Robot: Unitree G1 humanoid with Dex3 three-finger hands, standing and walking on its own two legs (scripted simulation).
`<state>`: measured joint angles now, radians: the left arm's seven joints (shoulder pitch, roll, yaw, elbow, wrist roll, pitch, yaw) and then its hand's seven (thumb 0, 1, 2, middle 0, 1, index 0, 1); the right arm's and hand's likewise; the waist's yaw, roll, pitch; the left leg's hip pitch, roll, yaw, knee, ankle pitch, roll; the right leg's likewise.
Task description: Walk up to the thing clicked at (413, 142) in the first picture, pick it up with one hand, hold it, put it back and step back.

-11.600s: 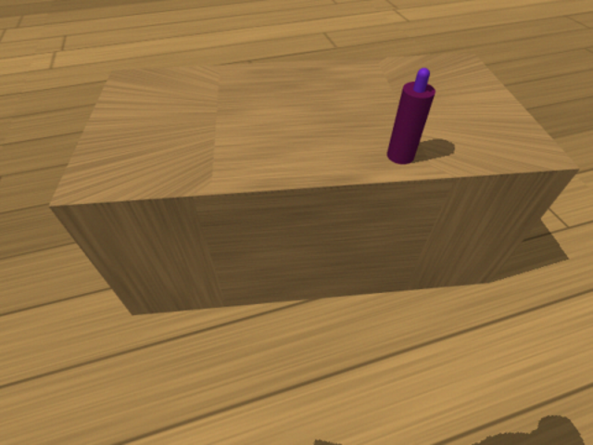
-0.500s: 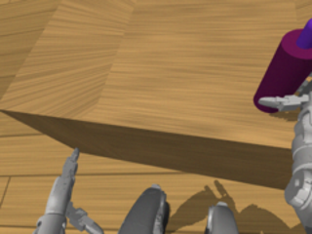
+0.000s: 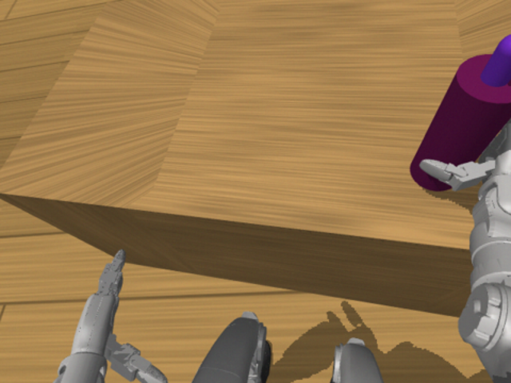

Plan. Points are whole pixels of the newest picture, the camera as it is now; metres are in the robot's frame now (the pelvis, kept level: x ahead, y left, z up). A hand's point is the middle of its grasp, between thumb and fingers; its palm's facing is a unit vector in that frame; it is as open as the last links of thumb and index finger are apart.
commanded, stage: settle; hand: right
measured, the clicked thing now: (466, 121) +0.49 -0.20 +0.09
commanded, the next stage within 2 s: lift in 0.48 s
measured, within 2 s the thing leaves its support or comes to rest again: neither
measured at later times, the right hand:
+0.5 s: hand (469, 126) +0.49 -0.21 +0.07, palm faces +0.16 +0.99 +0.01, open 11.0 cm
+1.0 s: hand (482, 119) +0.47 -0.20 +0.11, palm faces +0.16 +0.99 +0.01, open 11.0 cm
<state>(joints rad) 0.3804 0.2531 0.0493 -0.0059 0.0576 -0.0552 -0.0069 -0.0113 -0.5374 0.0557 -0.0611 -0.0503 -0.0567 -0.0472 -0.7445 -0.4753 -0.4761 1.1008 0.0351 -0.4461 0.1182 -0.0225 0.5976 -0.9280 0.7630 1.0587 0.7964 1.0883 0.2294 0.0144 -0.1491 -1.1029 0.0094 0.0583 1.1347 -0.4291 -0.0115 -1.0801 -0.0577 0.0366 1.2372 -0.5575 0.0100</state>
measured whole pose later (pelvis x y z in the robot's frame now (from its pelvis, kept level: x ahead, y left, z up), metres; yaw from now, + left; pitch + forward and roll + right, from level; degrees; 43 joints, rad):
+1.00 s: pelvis +0.02 +0.00 +0.04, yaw +0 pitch +16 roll +2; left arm 0.37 0.24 0.06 0.18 0.02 -0.04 0.01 -0.01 -0.52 0.04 -0.06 -0.05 -0.06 -0.04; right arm -0.64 -0.36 -0.38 0.90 0.09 -0.33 0.09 -0.02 0.61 -1.00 0.69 1.18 0.72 1.21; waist 0.13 0.01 -0.13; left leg -0.84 0.02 0.03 0.94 -0.38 -0.02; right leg -0.80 -0.05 0.00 1.01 -0.49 0.01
